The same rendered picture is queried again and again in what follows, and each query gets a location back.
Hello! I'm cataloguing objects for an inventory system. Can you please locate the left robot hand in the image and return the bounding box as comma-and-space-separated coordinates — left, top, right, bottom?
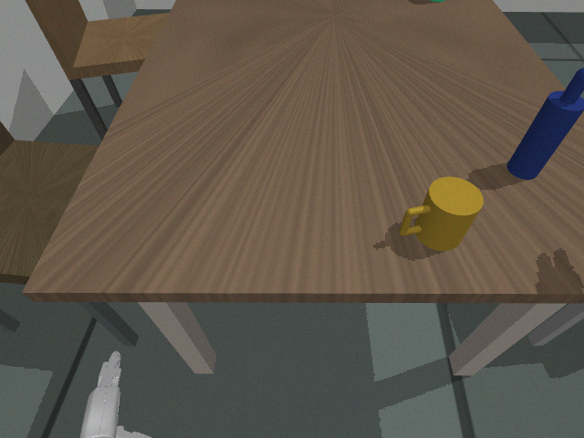
80, 350, 151, 438

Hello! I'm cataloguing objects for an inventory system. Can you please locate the table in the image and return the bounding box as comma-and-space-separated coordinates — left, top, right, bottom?
22, 0, 584, 376

